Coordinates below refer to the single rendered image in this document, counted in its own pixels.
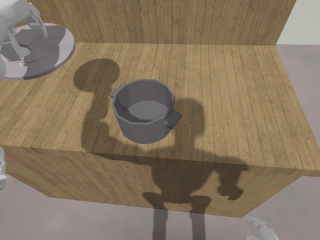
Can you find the lid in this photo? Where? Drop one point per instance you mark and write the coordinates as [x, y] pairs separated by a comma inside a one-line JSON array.
[[48, 56]]

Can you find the knob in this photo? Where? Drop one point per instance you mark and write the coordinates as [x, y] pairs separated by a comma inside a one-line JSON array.
[[28, 39]]

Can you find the right robot hand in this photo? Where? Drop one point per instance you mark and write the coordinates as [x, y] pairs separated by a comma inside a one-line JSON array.
[[260, 227]]

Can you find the left robot hand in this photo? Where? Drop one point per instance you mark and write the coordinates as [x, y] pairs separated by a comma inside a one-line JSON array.
[[14, 12]]

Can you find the table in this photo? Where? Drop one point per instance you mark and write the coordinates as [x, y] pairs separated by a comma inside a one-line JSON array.
[[243, 135]]

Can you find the pot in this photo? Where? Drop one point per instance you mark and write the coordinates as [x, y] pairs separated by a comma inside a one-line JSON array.
[[144, 109]]

